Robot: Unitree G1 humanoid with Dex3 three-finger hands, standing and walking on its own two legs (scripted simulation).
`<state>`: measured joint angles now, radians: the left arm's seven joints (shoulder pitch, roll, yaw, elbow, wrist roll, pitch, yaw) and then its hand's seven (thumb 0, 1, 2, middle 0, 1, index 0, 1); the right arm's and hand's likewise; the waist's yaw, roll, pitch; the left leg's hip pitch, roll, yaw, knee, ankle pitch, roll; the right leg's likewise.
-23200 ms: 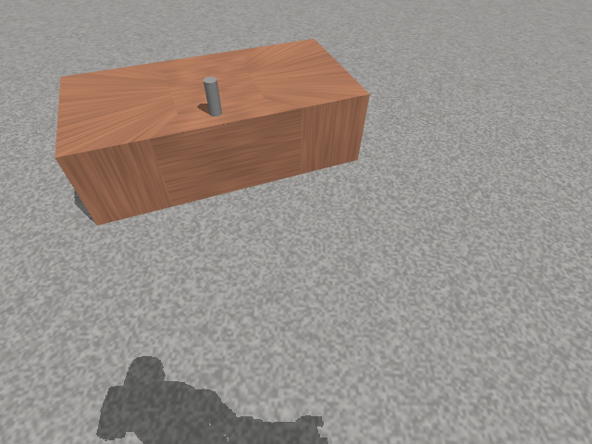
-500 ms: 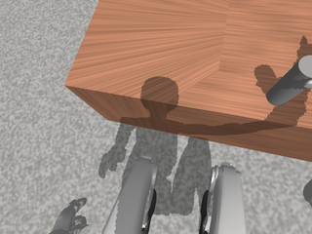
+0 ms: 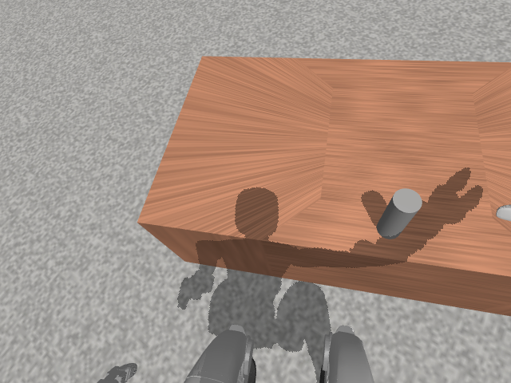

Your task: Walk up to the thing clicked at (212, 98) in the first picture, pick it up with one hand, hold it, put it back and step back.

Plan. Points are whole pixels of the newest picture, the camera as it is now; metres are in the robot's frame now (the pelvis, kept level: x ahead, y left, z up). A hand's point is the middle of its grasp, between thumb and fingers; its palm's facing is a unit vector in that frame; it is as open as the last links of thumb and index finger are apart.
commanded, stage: home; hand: right
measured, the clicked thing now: (396, 215) +0.47 -0.22 -0.20
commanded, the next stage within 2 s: none
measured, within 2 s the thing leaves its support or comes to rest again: neither
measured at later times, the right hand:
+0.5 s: hand (472, 317) +0.24 -0.24 -0.01, palm faces +0.24 +0.92 -0.32, open 17.2 cm
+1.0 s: hand (413, 356) +0.19 -0.16 +0.00, palm faces +0.13 +0.97 -0.22, open 17.5 cm
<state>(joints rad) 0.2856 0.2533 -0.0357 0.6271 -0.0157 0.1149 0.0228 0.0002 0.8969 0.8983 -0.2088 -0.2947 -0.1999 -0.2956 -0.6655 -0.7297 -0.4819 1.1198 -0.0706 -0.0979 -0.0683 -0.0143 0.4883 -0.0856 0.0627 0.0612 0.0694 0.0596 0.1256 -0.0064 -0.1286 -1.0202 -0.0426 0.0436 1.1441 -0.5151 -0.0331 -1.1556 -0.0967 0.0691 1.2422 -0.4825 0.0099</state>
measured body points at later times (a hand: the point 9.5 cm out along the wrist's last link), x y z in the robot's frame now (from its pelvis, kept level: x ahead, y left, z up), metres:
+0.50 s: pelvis +0.03 -0.01 +0.06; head +0.08 -0.03 +0.51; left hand +0.18 +0.22 -0.04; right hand +0.23 -0.29 +0.01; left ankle +0.02 +0.15 -0.63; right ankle +0.05 -0.12 -0.63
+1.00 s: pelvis +0.04 +0.03 +0.05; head +0.07 +0.03 +0.50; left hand +0.23 +0.27 -0.02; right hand +0.18 -0.21 +0.02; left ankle +0.02 +0.15 -0.63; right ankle +0.05 -0.12 -0.63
